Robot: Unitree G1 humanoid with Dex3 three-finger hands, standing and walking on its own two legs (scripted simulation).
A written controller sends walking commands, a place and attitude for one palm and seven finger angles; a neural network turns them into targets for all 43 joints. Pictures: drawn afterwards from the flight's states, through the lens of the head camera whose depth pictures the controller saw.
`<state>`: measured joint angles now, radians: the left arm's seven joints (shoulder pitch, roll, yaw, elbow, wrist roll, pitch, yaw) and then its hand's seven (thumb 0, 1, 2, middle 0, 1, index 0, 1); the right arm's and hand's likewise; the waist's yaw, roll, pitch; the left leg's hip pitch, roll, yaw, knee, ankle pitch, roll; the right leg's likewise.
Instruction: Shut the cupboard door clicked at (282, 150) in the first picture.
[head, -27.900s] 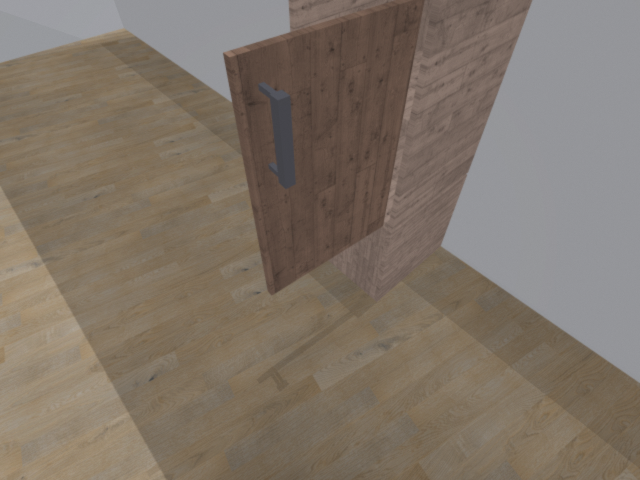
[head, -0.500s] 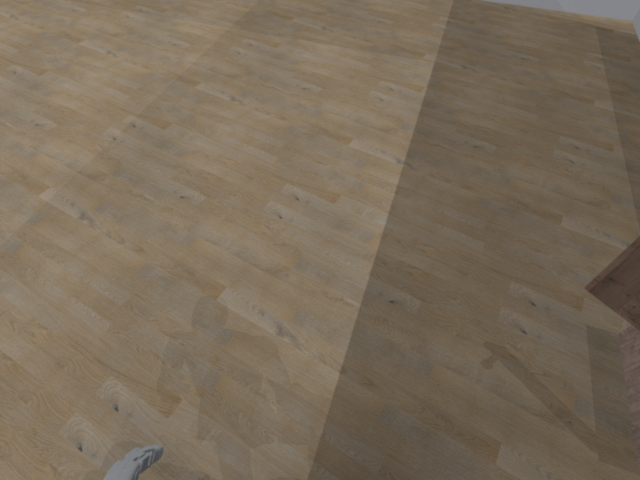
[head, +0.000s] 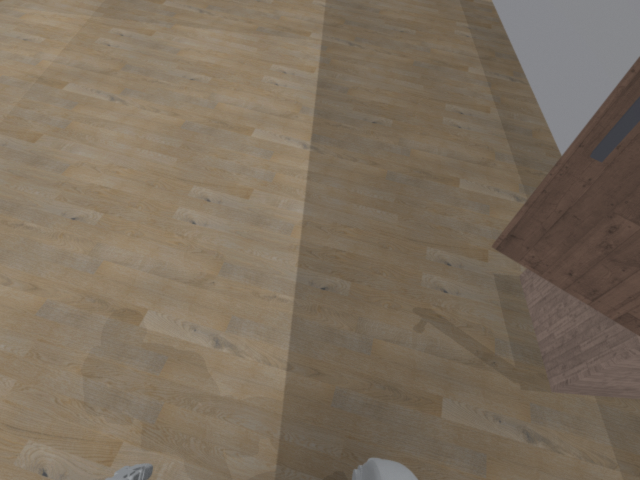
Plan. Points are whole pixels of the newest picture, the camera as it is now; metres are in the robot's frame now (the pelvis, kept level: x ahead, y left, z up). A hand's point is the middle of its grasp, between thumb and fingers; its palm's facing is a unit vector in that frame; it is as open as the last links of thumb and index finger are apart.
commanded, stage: turn to face it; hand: left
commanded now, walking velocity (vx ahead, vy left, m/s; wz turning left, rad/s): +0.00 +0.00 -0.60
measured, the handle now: (634, 112) +0.67 -0.45 +0.12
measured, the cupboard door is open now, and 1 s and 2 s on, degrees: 55 55 55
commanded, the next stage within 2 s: take the last steps up to it in 0.84 s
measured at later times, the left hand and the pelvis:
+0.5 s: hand (222, 447) +0.17 +0.14 -0.16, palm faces -0.26 -0.93 -0.24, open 7.4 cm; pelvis +0.04 -0.03 +0.00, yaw -17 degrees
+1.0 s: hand (280, 391) +0.25 +0.07 -0.16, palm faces -0.47 -0.84 -0.26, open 7.4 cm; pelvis +0.07 -0.06 -0.01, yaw -28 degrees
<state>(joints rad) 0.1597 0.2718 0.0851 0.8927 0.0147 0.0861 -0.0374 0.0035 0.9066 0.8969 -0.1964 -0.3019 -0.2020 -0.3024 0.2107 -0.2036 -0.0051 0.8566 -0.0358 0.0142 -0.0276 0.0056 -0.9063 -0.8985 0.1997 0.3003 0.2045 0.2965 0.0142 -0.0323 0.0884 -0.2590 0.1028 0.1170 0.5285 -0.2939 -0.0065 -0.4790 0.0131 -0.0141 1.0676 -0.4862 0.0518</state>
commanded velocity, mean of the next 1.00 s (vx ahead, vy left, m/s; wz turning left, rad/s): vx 0.02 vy -0.01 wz -0.42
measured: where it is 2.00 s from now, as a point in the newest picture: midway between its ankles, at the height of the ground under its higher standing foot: (405, 467)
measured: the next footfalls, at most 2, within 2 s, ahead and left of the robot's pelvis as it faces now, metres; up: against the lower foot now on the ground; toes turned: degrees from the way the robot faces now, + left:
right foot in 0.20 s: +0.02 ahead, -0.15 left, +0.00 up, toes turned -12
left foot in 0.56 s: +0.15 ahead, +0.08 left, +0.00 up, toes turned -16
